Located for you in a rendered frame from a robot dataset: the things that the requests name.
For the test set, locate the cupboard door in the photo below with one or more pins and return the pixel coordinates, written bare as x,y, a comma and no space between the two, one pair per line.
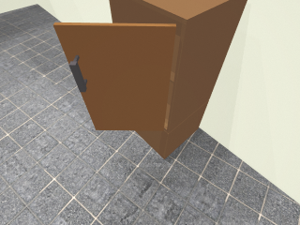
128,70

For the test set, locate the handle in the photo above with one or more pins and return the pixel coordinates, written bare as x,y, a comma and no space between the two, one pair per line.
77,74

